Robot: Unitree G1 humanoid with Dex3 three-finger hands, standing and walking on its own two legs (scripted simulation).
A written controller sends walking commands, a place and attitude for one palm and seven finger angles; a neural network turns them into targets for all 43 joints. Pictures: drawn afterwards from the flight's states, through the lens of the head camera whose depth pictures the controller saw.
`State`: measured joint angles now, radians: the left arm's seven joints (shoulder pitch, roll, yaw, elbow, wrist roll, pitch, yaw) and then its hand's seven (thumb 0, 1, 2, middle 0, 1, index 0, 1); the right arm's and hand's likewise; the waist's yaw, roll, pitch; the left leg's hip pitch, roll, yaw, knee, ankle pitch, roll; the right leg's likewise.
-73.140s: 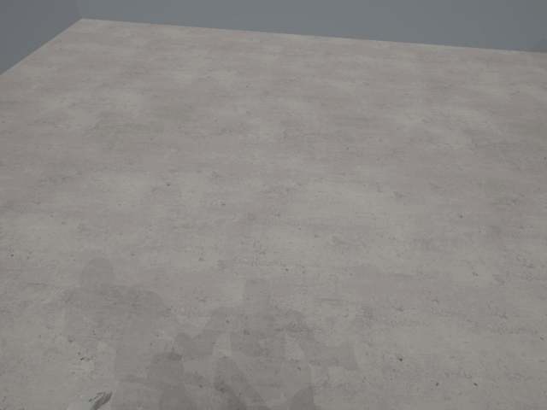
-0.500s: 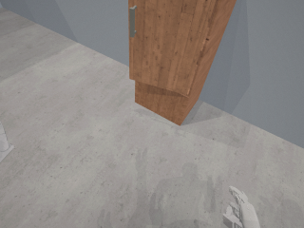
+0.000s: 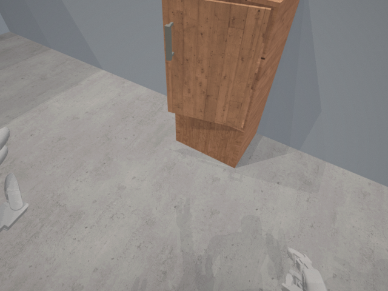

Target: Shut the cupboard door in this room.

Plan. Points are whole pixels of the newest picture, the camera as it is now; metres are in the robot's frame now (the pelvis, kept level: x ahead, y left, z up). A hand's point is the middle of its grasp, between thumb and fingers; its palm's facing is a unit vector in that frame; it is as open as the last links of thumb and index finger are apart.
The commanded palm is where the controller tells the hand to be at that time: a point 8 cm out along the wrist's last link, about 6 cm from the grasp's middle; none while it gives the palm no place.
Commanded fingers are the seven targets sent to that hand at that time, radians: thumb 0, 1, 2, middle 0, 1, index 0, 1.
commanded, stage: let the arm hang, fingers relaxed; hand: left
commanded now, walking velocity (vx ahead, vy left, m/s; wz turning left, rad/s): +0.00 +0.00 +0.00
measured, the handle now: (170, 41) +1.07 +0.14 +0.03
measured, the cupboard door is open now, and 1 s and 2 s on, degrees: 14 14 14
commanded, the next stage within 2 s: look to check the result in 1.08 s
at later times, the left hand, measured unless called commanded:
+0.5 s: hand out of the picture -0.08 +0.21 -0.17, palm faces +0.00 -0.97 -0.22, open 7.2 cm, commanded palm none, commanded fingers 0.00 0.90 0.90 -0.20 -0.30 -0.20 -0.30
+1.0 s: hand out of the picture +0.03 +0.21 -0.15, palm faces -0.04 -0.96 -0.27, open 7.4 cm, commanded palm none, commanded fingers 0.00 0.90 0.90 -0.20 -0.30 -0.20 -0.30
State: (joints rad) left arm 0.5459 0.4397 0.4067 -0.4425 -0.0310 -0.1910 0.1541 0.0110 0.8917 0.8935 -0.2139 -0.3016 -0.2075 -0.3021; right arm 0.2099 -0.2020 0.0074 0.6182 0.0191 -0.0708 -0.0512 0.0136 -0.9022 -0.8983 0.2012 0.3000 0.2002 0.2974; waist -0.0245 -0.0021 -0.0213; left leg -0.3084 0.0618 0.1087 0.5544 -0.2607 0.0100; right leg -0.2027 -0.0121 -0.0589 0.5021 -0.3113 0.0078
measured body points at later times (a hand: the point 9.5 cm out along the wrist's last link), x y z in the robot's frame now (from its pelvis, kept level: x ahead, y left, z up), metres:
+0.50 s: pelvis -0.04 +0.01 +0.01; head -0.01 +0.02 +0.45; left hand -0.08 +0.26 -0.15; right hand -0.05 -0.24 -0.14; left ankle +0.02 +0.11 -0.73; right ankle -0.03 -0.12 -0.73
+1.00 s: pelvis -0.02 +0.00 +0.01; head -0.02 +0.00 +0.46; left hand +0.03 +0.26 -0.13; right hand +0.01 -0.26 -0.14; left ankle +0.02 +0.11 -0.73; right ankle -0.03 -0.12 -0.73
